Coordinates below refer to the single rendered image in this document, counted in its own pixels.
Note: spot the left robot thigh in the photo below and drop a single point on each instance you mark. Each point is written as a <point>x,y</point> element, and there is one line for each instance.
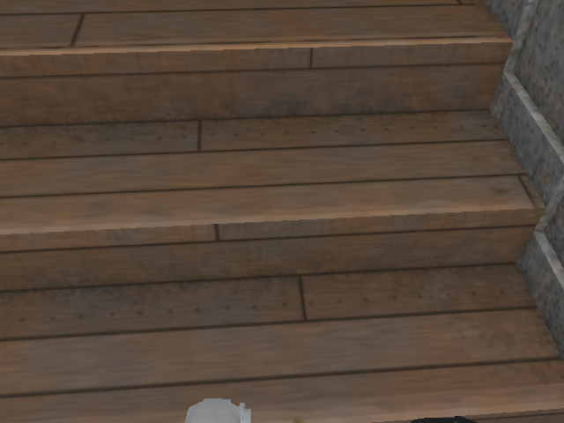
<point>218,410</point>

